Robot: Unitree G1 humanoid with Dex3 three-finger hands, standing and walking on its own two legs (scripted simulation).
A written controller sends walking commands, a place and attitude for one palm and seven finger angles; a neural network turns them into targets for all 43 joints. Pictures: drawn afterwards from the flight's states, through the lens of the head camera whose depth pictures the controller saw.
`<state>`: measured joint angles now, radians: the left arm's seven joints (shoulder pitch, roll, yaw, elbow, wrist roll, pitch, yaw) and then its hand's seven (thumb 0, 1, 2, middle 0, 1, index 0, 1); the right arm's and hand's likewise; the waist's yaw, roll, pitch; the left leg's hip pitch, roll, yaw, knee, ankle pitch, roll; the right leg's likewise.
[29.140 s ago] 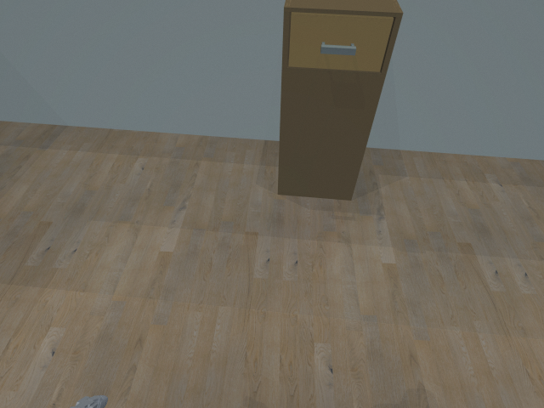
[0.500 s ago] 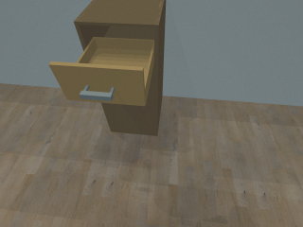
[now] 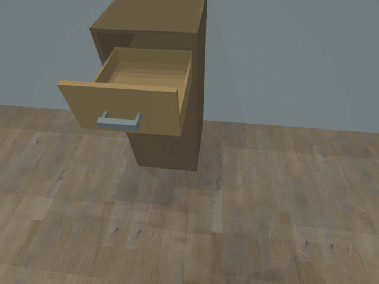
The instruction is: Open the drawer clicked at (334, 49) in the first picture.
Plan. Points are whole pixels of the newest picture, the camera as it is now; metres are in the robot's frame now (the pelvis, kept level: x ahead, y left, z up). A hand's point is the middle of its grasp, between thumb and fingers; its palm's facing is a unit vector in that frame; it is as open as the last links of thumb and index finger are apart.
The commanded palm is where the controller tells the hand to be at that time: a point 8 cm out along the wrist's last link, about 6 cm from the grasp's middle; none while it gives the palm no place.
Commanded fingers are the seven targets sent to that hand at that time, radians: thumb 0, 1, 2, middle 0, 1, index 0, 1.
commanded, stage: stand and wait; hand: left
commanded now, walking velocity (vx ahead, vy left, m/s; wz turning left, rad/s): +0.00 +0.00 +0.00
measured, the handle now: (120, 119) +0.54 +0.24 +0.00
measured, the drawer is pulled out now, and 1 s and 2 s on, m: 0.30 0.30 0.30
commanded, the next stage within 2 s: none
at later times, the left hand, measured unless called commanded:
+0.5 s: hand out of the picture +0.09 +0.24 -0.16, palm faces -0.01 -0.94 -0.34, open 7.4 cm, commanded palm none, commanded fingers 0.00 0.90 0.90 -0.20 -0.30 -0.20 -0.30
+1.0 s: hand out of the picture +0.11 +0.25 -0.15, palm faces -0.02 -0.94 -0.35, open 7.4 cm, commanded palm none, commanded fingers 0.00 0.90 0.90 -0.20 -0.30 -0.20 -0.30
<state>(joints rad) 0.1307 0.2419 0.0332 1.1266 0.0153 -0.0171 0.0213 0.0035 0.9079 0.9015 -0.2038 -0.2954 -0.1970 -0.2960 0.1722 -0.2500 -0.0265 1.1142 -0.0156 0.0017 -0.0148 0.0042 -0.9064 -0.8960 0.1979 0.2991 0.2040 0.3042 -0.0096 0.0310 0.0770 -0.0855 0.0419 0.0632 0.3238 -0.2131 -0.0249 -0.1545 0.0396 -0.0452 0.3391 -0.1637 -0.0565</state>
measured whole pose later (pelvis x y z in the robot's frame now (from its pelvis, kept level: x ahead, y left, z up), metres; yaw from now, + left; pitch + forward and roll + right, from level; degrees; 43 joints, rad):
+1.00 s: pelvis +0.02 +0.00 +0.00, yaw +0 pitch -1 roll +0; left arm 0.08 0.32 0.03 1.12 0.01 -0.02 0.01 0.00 0.91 0.90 -0.21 -0.30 -0.20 -0.30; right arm 0.11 -0.32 -0.02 1.11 -0.01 0.00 -0.01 0.01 -0.90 -0.90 0.20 0.30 0.21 0.30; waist -0.01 0.02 0.08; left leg -0.04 0.04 0.06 0.27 -0.21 -0.02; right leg -0.11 0.04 -0.04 0.29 -0.16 -0.05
